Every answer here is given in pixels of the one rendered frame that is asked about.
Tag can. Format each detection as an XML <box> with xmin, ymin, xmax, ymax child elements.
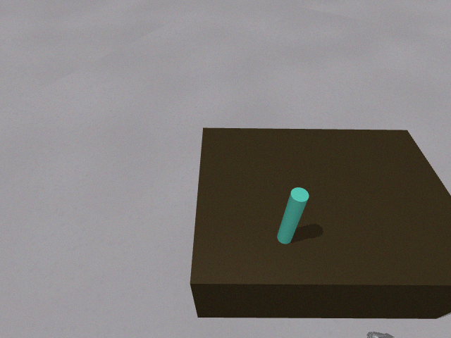
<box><xmin>277</xmin><ymin>187</ymin><xmax>309</xmax><ymax>244</ymax></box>

